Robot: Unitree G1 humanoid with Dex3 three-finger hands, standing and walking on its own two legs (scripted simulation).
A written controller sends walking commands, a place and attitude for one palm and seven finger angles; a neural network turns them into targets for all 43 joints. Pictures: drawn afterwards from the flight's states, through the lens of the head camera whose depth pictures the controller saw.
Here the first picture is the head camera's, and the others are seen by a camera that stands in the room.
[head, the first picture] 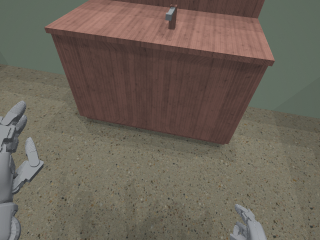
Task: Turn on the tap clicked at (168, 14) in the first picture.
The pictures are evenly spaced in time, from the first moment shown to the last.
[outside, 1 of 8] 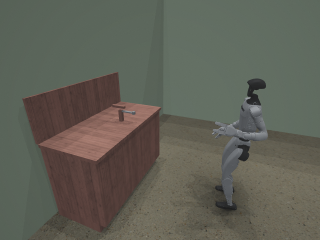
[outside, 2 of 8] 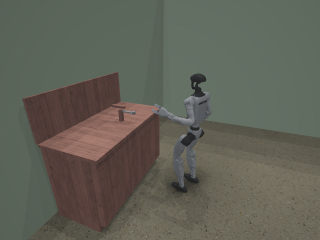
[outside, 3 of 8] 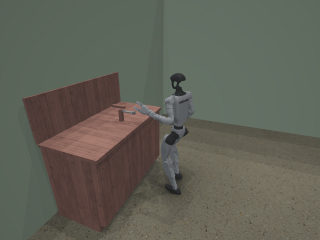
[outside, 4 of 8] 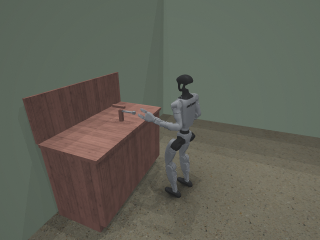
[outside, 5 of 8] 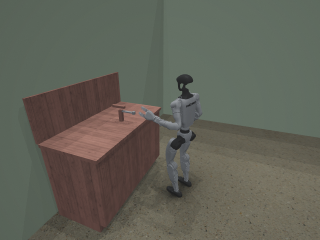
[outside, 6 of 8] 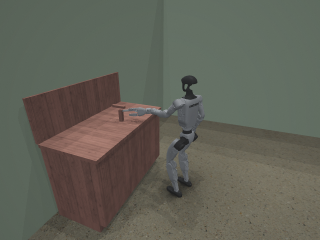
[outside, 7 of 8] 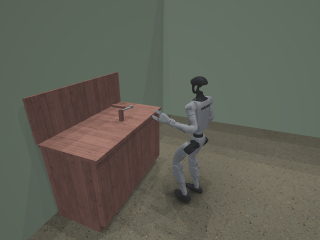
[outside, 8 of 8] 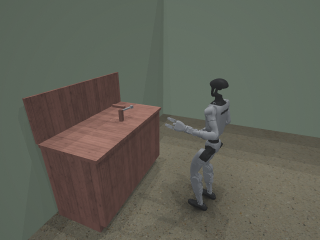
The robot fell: no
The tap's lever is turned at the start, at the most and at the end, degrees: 0 74 74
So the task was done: yes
